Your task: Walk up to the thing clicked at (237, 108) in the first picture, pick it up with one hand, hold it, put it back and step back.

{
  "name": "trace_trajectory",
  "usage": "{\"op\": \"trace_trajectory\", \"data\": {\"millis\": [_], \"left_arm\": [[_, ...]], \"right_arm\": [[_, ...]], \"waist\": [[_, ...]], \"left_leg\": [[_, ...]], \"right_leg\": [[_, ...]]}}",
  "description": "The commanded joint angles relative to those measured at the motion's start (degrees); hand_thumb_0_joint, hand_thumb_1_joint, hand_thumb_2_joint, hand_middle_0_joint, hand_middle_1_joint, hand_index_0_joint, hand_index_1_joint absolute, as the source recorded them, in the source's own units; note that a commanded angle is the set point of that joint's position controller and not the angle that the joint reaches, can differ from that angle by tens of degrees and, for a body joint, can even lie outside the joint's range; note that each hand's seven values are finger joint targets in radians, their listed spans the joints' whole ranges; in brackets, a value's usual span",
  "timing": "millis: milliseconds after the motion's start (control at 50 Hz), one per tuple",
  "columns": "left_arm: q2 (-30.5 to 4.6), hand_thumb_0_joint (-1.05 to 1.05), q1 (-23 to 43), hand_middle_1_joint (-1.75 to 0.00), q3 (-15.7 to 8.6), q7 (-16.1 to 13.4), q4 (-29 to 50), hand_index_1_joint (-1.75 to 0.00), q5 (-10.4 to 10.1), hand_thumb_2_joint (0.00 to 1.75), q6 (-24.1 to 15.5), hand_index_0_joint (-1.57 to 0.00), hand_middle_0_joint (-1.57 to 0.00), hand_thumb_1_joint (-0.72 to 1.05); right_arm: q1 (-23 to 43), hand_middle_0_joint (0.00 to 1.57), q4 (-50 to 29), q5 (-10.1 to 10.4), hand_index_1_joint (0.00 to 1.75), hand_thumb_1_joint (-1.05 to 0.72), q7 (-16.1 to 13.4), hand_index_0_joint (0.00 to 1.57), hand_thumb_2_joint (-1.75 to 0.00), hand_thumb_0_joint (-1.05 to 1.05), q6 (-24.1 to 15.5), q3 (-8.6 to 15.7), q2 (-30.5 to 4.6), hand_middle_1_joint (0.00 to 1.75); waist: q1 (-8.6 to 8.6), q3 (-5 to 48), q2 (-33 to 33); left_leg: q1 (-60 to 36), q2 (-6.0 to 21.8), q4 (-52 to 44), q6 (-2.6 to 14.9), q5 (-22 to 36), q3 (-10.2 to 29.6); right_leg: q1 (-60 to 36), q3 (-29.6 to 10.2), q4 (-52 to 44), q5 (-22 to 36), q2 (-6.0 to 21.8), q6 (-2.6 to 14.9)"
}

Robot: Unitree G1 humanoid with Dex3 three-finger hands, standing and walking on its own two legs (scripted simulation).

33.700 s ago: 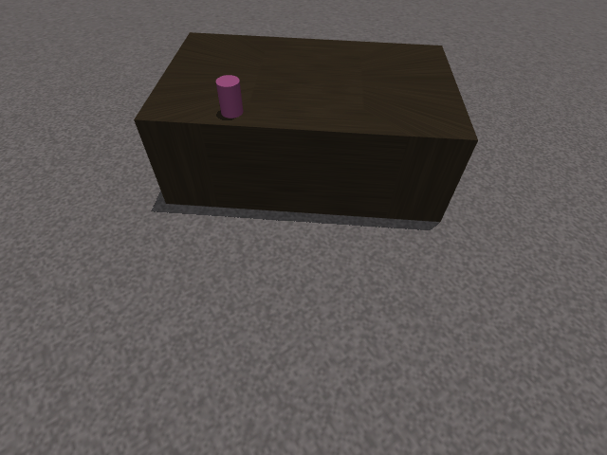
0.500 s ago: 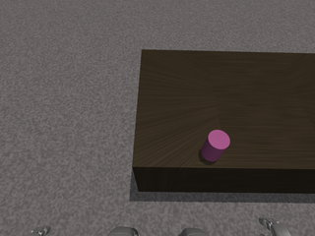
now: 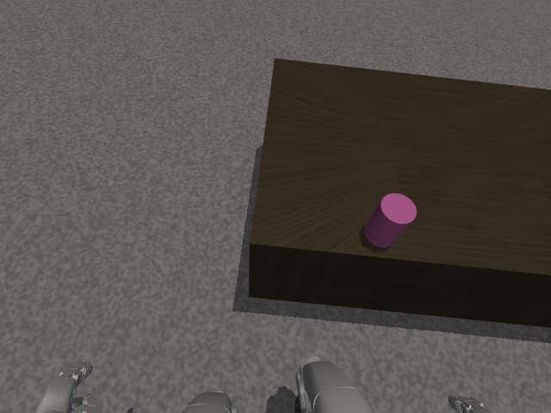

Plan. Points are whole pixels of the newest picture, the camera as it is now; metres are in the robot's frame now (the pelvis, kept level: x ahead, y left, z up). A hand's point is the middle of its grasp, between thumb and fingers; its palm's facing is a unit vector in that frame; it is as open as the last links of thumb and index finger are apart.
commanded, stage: step back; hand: right
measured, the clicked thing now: (389, 221) +0.52 -0.30 -0.25
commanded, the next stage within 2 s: none
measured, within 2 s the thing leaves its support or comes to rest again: neither
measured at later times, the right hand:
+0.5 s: hand out of the picture -0.04 -0.28 -0.16, palm faces +0.06 +0.93 -0.35, open 7.4 cm
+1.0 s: hand out of the picture -0.17 -0.25 -0.12, palm faces +0.06 +0.89 -0.44, open 7.4 cm
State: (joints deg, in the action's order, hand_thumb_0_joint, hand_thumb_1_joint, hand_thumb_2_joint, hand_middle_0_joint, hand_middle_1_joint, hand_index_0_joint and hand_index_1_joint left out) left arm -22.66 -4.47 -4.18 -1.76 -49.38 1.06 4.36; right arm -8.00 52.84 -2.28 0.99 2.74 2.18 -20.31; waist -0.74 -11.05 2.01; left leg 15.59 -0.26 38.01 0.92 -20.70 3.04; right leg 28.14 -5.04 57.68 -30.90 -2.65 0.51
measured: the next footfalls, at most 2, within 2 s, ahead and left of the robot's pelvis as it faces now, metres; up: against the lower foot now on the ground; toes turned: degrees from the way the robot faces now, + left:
right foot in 0.28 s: -0.05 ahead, -0.12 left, +0.00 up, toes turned -4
left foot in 0.66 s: -0.14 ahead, +0.14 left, +0.00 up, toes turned -6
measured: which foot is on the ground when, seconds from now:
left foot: down 0.00-0.30, up 0.32-0.64, down 0.66-1.00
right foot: up 0.00-0.26, down 0.28-0.70, up 0.72-1.00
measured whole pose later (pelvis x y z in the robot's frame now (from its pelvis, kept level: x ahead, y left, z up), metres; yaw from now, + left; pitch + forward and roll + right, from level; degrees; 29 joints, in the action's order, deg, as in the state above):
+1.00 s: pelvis -0.27 +0.03 +0.00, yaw -8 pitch -1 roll -1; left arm -23.5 -11.8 -5.0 -0.6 -49.1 1.5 3.8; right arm -6.3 47.6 -2.0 -0.5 1.5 2.8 -21.1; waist 1.5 -10.0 2.7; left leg 20.5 2.0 32.1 1.4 -10.3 -1.1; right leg 19.3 -7.6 57.0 -28.4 -3.6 -2.7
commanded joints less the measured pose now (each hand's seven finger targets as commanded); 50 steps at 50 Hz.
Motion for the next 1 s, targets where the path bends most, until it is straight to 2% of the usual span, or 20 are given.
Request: {"op": "trace_trajectory", "data": {"millis": [0,140,180,240,260,280,300,320,380,540,620,640,660,680,700,720,760,800,920,980], "left_arm": [[-10.5,0.0,-5.3,-0.3,-3.4,-0.3,3.1,-0.3,-1.2,0.9,-1.7,-0.2,-0.2,0.9],[-8.8,0.0,-4.0,-0.3,-2.8,0.2,4.9,-0.3,-0.2,0.9,-3.5,-0.2,-0.2,0.9],[-8.5,0.0,-5.9,-0.3,-2.9,0.4,4.0,-0.3,-0.1,0.9,-3.9,-0.2,-0.2,0.9],[-8.8,0.0,-11.9,-0.3,-3.1,0.3,1.0,-0.3,0.8,0.9,-4.8,-0.2,-0.2,0.9],[-12.4,0.0,-11.2,-0.3,-3.9,0.2,1.5,-0.3,1.6,0.9,-5.2,-0.2,-0.2,0.9],[-16.8,0.0,-9.1,-0.3,-5.2,0.3,2.7,-0.3,1.5,0.9,-5.3,-0.2,-0.2,0.9],[-21.2,0.0,-6.4,-0.3,-5.6,0.4,4.7,-0.3,1.8,0.9,-5.2,-0.2,-0.2,0.9],[-18.8,0.0,-4.6,-0.3,-5.4,0.2,5.5,-0.3,1.4,0.9,-5.3,-0.2,-0.2,0.9],[-12.5,0.0,-0.4,-0.3,-4.1,0.0,7.4,-0.3,0.7,0.9,-4.9,-0.2,-0.2,0.9],[-11.6,0.0,-7.6,-0.3,-4.1,-0.9,8.1,-0.3,1.1,0.9,-3.5,-0.2,-0.2,0.9],[-12.9,0.0,-1.0,-0.3,-3.5,-0.2,10.2,-0.3,0.0,0.9,-2.4,-0.2,-0.2,0.9],[-12.0,0.0,-0.3,-0.3,-3.0,0.0,10.5,-0.3,-0.1,0.9,-2.0,-0.2,-0.2,0.9],[-9.9,0.0,-0.9,-0.3,-2.5,0.1,10.8,-0.3,-0.2,0.9,-1.8,-0.2,-0.2,0.9],[-8.6,0.0,-0.3,-0.3,-2.6,-0.1,10.8,-0.3,-0.6,0.9,-1.9,-0.2,-0.2,0.9],[-10.7,0.0,1.1,-0.3,-3.9,-0.8,10.1,-0.3,0.3,0.9,-1.8,-0.2,-0.2,0.9],[-11.9,0.0,0.1,-0.3,-4.1,-0.9,9.2,-0.3,0.5,0.9,-1.8,-0.2,-0.2,0.9],[-10.8,0.0,-3.9,-0.3,-4.2,-0.1,6.5,-0.3,-0.6,0.9,-1.6,-0.2,-0.2,0.9],[-11.0,0.0,-8.4,-0.3,-4.4,0.5,4.7,-0.3,-0.5,0.9,-1.3,-0.2,-0.2,0.9],[-9.0,0.0,-5.9,-0.3,-3.0,0.8,6.0,-0.3,0.4,0.9,-2.7,-0.2,-0.2,0.9],[-9.2,0.0,-7.9,-0.3,-2.7,1.0,4.5,-0.3,0.4,0.9,-2.9,-0.2,-0.2,0.9]], "right_arm": [[7.7,0.2,-6.7,-0.1,0.3,-0.9,-2.2,0.2,-0.9,0.0,-1.5,3.7,-15.2,0.3],[-1.2,0.2,-6.7,1.0,0.3,-0.9,-2.6,0.2,-0.9,0.0,-1.4,4.0,-14.5,0.3],[0.5,0.2,-7.5,1.1,0.3,-0.9,-2.4,0.2,-0.9,0.0,-0.8,4.3,-15.3,0.3],[3.3,0.2,-8.7,2.4,0.3,-0.9,-2.1,0.2,-0.9,0.0,0.0,3.9,-15.0,0.3],[3.3,0.2,-9.0,2.9,0.3,-0.9,-2.0,0.2,-0.9,0.0,0.0,3.1,-12.4,0.3],[1.9,0.2,-9.6,3.1,0.3,-0.9,-2.0,0.2,-0.9,0.0,0.1,2.3,-9.9,0.3],[5.3,0.2,-9.6,2.5,0.3,-0.9,-3.0,0.2,-0.9,0.0,0.6,3.3,-12.4,0.3],[4.6,0.2,-8.3,2.4,0.3,-0.9,-3.1,0.2,-0.9,0.0,0.6,4.3,-14.3,0.3],[-0.9,0.2,-5.8,3.4,0.3,-0.9,-2.9,0.2,-0.9,0.0,0.0,3.3,-13.1,0.3],[-0.6,0.2,-7.6,1.8,0.3,-0.9,-3.3,0.2,-0.9,0.0,-1.4,2.8,-11.5,0.3],[-8.4,0.2,-4.1,1.1,0.3,-0.9,-2.5,0.2,-0.9,0.0,-1.6,4.0,-12.6,0.3],[-9.5,0.2,-3.7,0.7,0.3,-0.9,-2.4,0.2,-0.9,0.0,-1.8,4.4,-13.2,0.3],[-8.0,0.2,-4.4,-0.2,0.3,-0.9,-2.3,0.2,-0.9,0.0,-1.9,5.3,-16.6,0.3],[-4.3,0.2,-5.8,-0.7,0.3,-0.9,-1.9,0.2,-0.9,0.0,-1.8,5.9,-20.9,0.3],[-2.4,0.2,-6.8,-0.5,0.3,-0.9,-1.7,0.2,-0.9,0.0,-1.9,6.3,-23.7,0.3],[0.5,0.2,-7.1,-0.6,0.3,-0.9,-1.9,0.2,-0.9,0.0,-2.1,6.0,-21.9,0.3],[5.8,0.2,-8.3,-0.9,0.3,-0.9,-2.2,0.2,-0.9,0.0,-2.4,4.2,-16.4,0.3],[5.9,0.2,-8.4,-0.1,0.3,-0.9,-2.4,0.2,-0.9,0.0,-2.6,4.2,-14.7,0.3],[-2.1,0.2,-7.8,0.7,0.3,-0.9,-2.6,0.2,-0.9,0.0,-2.3,4.6,-14.6,0.3],[-0.3,0.2,-9.0,0.3,0.3,-0.9,-2.4,0.2,-0.9,0.0,-1.3,5.0,-16.4,0.3]], "waist": [[3.89,9.0,-10.6],[-1.2,13.9,-11.4],[-0.63,14.7,-13.1],[2.09,17.0,-10.2],[1.56,16.4,-2.8],[0.8,14.1,10.7],[4.55,11.7,14.1],[3.34,8.2,10.7],[-0.82,10.7,4.2],[4.78,15.1,9.5],[0.0,16.7,10.0],[-0.83,16.0,6.7],[-0.94,15.3,-4.6],[-0.35,13.0,-15.3],[-2.34,11.9,-15.4],[-0.87,9.4,-13.0],[3.01,7.6,-8.8],[4.7,6.9,-9.5],[-1.18,13.9,-12.2],[-0.56,15.9,-14.0]], "left_leg": [[-2.3,11.8,-15.7,9.66,26.9,8.1],[-17.4,15.6,-8.2,14.39,38.0,8.3],[-14.1,14.3,-6.7,12.3,32.7,7.0],[-6.7,10.8,0.1,7.74,23.8,3.9],[3.0,7.1,4.0,4.2,13.9,3.2],[15.1,-1.9,11.5,0.39,-6.6,0.4],[11.2,-4.0,25.9,-0.69,-17.3,4.7],[9.8,-2.8,31.9,-1.1,-16.2,8.5],[12.5,-6.9,32.7,-0.86,-8.4,8.4],[12.4,-1.8,9.7,-2.3,-10.2,2.6],[-2.8,-1.4,-7.6,-0.01,2.8,-2.9],[-5.6,-0.5,-11.6,0.91,8.5,-1.1],[-6.6,8.2,-15.7,4.44,10.7,12.4],[-4.7,18.6,-20.5,10.35,15.8,25.5],[5.4,24.2,-22.0,16.79,15.5,31.1],[8.0,24.0,-22.3,17.43,12.6,29.8],[5.7,15.5,-20.1,11.55,15.9,15.1],[2.2,12.5,-19.4,9.43,14.3,10.3],[-16.4,14.5,-12.9,13.97,25.8,9.1],[-12.2,15.0,-11.3,12.81,23.0,8.3]], "right_leg": [[3.1,-5.7,15.6,3.0,-4.3,0.9],[-0.4,-0.4,-6.6,0.5,0.1,-2.78],[-6.0,2.6,-17.9,3.8,1.6,-1.82],[-18.6,4.6,-37.2,23.4,1.1,-0.05],[-22.9,-6.3,-35.7,29.2,7.1,1.4],[-25.0,-20.7,-36.7,32.8,17.2,5.86],[-11.6,-28.8,-38.4,35.8,26.3,16.94],[-7.0,-28.5,-38.6,36.7,26.1,17.81],[-15.0,-7.8,-31.8,46.2,14.7,9.89],[-29.5,-9.4,-27.4,49.3,17.4,12.48],[-17.3,-7.4,-24.0,37.7,15.2,8.61],[-13.0,-6.5,-21.9,30.1,13.1,6.11],[-5.2,-4.3,-14.2,17.2,6.6,3.46],[1.6,0.9,-2.5,-2.3,-3.8,1.12],[-3.0,-5.6,9.2,-8.4,-4.1,0.31],[-3.0,-7.0,13.8,-5.9,-3.0,0.53],[-0.2,-8.3,18.2,1.5,-4.4,0.71],[1.0,-6.9,18.2,5.9,-5.2,-0.12],[1.1,-2.3,-1.1,1.5,-1.1,-3.76],[-7.4,1.9,-15.1,1.7,1.9,-2.67]]}}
